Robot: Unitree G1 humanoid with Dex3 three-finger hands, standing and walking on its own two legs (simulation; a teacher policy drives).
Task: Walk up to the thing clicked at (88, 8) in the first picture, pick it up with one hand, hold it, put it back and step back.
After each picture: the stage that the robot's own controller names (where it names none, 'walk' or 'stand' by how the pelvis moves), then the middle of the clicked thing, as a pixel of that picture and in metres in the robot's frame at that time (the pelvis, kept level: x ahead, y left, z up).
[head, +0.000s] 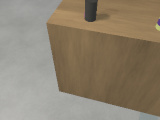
stand; (90, 9) +0.80 -0.04 +0.04
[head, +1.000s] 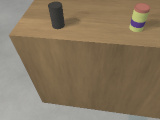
walk; (56, 15) +0.70 +0.17 +0.06
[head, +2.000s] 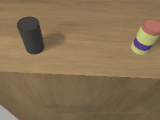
stand; (32, 36) +0.46 +0.19 +0.08
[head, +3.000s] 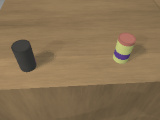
stand; (24, 56) +0.45 +0.23 +0.04
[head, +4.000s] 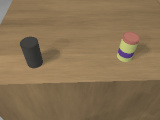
stand; (32, 53) +0.47 +0.21 +0.03
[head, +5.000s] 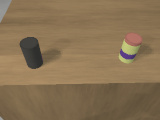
stand; (32, 53) +0.46 +0.21 +0.03
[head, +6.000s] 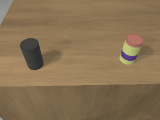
stand; (32, 54) +0.46 +0.21 +0.03
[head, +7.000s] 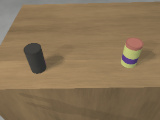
rise first; (35, 58) +0.46 +0.22 +0.04
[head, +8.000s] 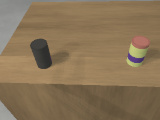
go down; (41, 54) +0.48 +0.21 +0.04
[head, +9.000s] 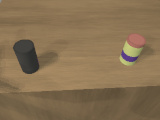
go down; (27, 57) +0.43 +0.20 +0.05
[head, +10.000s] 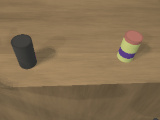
approach; (25, 52) +0.45 +0.21 +0.06
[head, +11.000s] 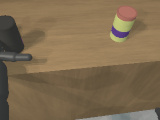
close; (9, 36) +0.47 +0.22 +0.09
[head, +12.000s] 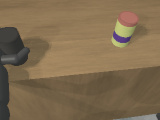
lift; (13, 47) +0.43 +0.21 +0.09
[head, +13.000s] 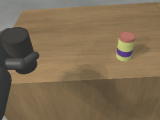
lift; (20, 51) +0.32 +0.18 +0.23
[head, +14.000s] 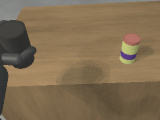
hold; (17, 46) +0.33 +0.19 +0.24
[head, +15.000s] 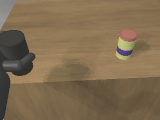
hold; (16, 54) +0.34 +0.20 +0.19
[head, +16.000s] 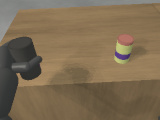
hold; (26, 58) +0.35 +0.18 +0.18
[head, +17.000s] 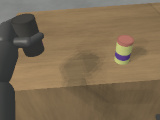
crouch; (29, 36) +0.40 +0.17 +0.22
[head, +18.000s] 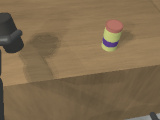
lower; (7, 33) +0.48 +0.21 +0.13
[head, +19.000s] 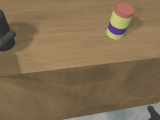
lower; out of the picture +0.48 +0.23 +0.10
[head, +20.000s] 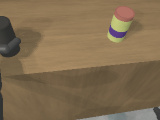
lower; (4, 37) +0.46 +0.22 +0.09
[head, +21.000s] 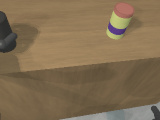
lower; (0, 32) +0.48 +0.23 +0.10
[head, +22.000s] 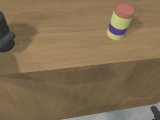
rest; out of the picture +0.48 +0.23 +0.10
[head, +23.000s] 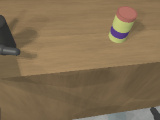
withdraw; (0, 35) +0.47 +0.23 +0.09
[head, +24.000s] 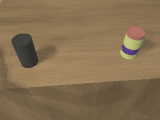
sink last; (26, 51) +0.45 +0.21 +0.07
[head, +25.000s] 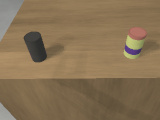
stand; (36, 47) +0.49 +0.23 +0.06
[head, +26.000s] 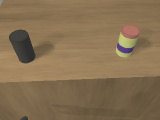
stand; (23, 47) +0.47 +0.24 +0.06
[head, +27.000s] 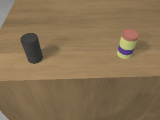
stand; (32, 48) +0.50 +0.22 +0.04
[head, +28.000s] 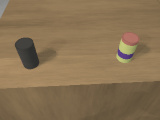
stand; (28, 54) +0.47 +0.23 +0.03
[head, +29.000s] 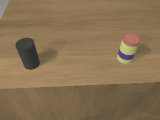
stand; (28, 54) +0.46 +0.22 +0.03
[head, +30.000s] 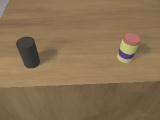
stand; (29, 53) +0.47 +0.22 +0.03
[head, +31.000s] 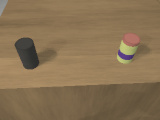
stand; (28, 54) +0.46 +0.23 +0.03
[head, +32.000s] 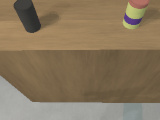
walk; (28, 16) +0.57 +0.23 +0.05
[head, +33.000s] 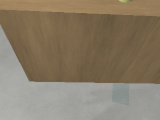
walk; out of the picture +0.80 +0.18 +0.06
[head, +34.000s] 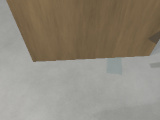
stand; out of the picture +1.07 +0.28 +0.06
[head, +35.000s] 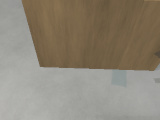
stand; out of the picture +1.09 +0.19 +0.05
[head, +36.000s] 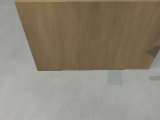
stand; out of the picture +1.12 +0.23 +0.03
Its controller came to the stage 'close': yes
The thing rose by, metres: 0.23
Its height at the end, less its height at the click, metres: +0.00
